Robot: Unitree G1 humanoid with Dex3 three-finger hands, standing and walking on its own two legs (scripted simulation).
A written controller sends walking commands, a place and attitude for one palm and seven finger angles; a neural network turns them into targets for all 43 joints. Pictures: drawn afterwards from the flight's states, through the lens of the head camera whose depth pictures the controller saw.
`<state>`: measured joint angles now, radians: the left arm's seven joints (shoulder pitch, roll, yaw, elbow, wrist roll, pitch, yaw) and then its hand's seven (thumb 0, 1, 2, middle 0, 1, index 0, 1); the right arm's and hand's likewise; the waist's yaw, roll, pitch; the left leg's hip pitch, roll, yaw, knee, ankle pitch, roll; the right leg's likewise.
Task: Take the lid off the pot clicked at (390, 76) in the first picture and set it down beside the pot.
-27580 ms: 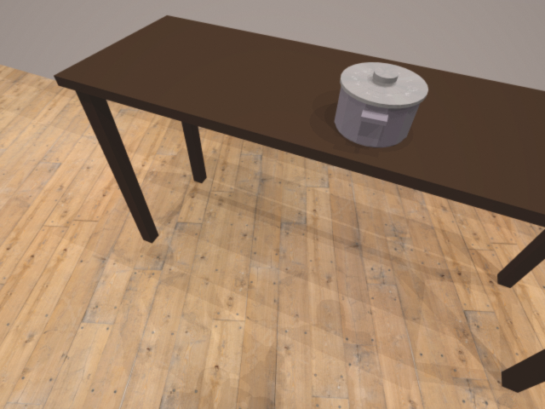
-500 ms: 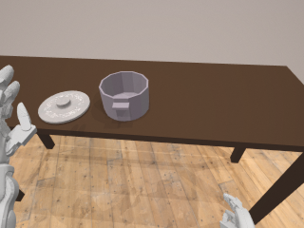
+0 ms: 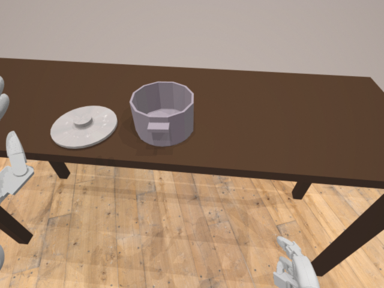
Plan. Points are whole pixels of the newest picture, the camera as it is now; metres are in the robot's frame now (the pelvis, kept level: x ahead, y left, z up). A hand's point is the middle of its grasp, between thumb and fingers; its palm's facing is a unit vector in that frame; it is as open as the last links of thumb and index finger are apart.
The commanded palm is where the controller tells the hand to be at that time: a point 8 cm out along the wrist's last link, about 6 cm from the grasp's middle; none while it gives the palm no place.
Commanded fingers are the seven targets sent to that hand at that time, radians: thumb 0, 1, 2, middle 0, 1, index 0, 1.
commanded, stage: step back with the hand held close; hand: left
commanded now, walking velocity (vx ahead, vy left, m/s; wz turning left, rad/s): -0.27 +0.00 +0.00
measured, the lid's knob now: (83, 120) +0.52 +0.38 +0.05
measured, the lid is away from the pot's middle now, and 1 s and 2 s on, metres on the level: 0.24 0.24 0.24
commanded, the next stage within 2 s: stop stepping back and stand still in 1.30 s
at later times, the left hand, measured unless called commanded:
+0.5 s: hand out of the picture +0.14 +0.25 +0.23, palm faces +0.45 -0.77 -0.45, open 7.4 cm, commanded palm +0.08 +0.30 +0.24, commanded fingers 0.00 0.90 0.90 -0.20 -0.30 -0.20 -0.30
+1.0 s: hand out of the picture +0.09 +0.23 +0.23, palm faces +0.38 -0.80 -0.46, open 7.4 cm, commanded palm +0.03 +0.29 +0.24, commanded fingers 0.00 0.90 0.90 -0.20 -0.30 -0.20 -0.30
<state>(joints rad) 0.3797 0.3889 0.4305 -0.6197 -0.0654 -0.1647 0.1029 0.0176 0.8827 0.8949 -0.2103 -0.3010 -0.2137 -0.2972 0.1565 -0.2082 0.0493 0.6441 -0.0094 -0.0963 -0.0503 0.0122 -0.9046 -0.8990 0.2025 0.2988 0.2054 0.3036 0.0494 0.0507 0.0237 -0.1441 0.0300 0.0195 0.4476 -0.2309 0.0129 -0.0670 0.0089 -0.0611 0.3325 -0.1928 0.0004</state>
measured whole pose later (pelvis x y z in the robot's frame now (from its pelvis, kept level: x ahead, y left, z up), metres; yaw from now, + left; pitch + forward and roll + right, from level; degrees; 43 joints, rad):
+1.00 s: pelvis -0.11 +0.01 -0.01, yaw -2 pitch +3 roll -3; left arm 0.51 0.47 0.49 -0.77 -0.06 -0.28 0.14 0.02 0.88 0.89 -0.21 -0.30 -0.21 -0.30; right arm 0.19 -0.18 0.00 0.64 -0.01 -0.10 -0.04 0.01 -0.90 -0.90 0.20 0.30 0.21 0.30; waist 0.01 0.02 -0.01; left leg -0.52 0.03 0.00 0.60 -0.19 0.00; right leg -0.16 0.05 -0.01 0.44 -0.34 0.00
